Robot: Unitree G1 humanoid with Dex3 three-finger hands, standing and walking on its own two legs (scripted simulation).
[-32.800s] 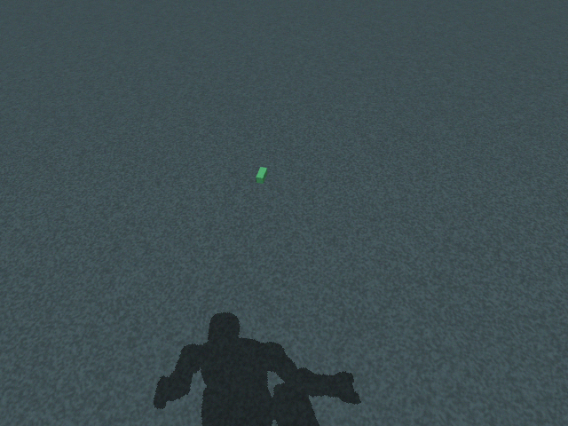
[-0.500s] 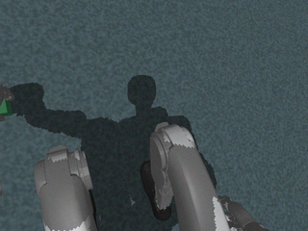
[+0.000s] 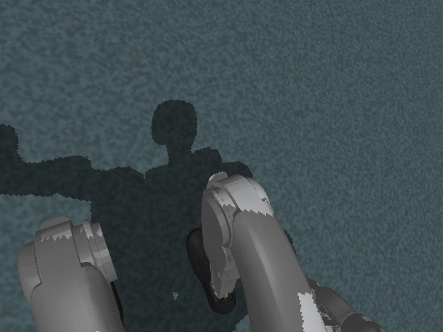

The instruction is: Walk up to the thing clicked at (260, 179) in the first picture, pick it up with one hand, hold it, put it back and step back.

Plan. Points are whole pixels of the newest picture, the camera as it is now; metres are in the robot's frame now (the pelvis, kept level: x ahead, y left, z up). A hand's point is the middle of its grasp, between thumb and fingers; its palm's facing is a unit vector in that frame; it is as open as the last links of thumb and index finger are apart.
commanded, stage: rest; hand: left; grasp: from above
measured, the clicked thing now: out of the picture +0.43 +0.35 -0.25
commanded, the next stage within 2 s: open in 0.74 s
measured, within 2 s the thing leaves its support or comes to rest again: rests again in 0.32 s
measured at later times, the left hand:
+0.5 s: hand out of the picture +0.42 +0.33 -0.24, palm faces -0.46 -0.14 -0.88, open 6.5 cm
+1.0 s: hand out of the picture +0.42 +0.33 -0.24, palm faces -0.46 -0.12 -0.88, open 6.6 cm
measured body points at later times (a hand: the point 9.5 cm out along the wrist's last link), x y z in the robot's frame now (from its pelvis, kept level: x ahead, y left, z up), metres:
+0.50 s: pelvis +0.00 +0.01 +0.00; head +0.26 +0.13 +0.35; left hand +0.44 +0.34 -0.19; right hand +0.07 -0.25 -0.07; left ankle +0.06 +0.13 -0.26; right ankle +0.10 -0.11 -0.26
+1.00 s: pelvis +0.00 +0.01 +0.00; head +0.25 +0.13 +0.34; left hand +0.44 +0.33 -0.19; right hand +0.07 -0.25 -0.06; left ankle +0.06 +0.13 -0.26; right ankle +0.10 -0.11 -0.26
